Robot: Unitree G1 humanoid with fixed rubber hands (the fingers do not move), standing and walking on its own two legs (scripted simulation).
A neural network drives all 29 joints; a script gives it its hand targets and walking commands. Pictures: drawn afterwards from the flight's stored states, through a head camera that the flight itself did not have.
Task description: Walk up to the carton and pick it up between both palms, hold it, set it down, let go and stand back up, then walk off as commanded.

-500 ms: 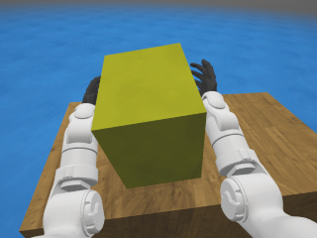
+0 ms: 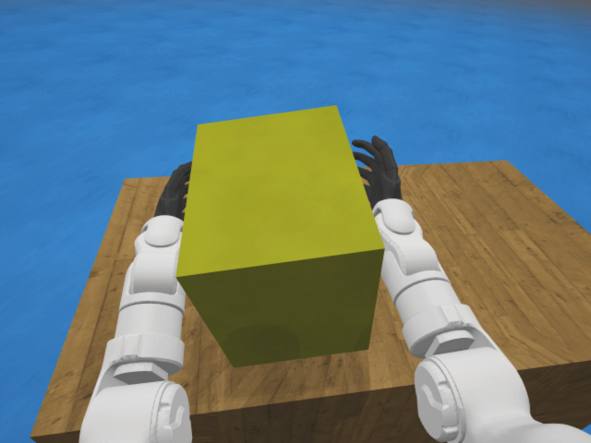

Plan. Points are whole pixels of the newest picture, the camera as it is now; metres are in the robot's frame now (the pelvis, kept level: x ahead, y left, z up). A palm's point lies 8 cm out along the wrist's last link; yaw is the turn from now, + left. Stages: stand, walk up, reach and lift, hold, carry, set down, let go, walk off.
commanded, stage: set down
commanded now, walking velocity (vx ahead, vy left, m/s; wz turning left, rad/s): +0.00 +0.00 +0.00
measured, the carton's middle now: (284, 238) +0.37 +0.01 +0.13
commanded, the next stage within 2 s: none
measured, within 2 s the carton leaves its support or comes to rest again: neither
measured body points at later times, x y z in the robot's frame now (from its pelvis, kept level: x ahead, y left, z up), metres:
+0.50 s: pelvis +0.00 +0.00 +0.00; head -0.03 +0.02 +0.45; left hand +0.41 +0.15 +0.12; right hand +0.40 -0.14 +0.16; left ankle -0.01 +0.14 -0.75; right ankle +0.00 -0.14 -0.75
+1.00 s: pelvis +0.01 +0.00 +0.00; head +0.02 +0.02 +0.45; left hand +0.42 +0.15 +0.09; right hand +0.42 -0.14 +0.14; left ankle -0.01 +0.14 -0.75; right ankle +0.00 -0.14 -0.75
